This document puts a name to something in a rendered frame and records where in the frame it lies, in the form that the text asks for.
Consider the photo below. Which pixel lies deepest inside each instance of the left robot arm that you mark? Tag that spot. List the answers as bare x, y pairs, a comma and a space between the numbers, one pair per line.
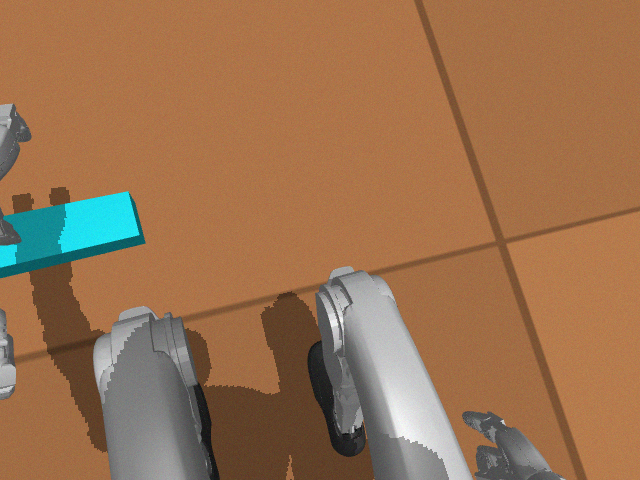
7, 363

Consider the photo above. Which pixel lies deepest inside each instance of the right robot hand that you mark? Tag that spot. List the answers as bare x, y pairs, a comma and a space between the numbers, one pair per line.
516, 458

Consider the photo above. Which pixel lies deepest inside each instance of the left robot hand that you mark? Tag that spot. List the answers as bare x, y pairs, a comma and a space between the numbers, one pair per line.
13, 129

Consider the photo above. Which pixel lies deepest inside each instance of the right robot foot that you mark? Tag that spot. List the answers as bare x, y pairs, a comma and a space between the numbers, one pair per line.
345, 444

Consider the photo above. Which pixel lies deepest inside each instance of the left robot foot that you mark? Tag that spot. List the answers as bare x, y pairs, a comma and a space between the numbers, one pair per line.
206, 433

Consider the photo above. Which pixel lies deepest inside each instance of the carton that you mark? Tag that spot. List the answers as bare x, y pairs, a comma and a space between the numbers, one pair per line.
71, 231

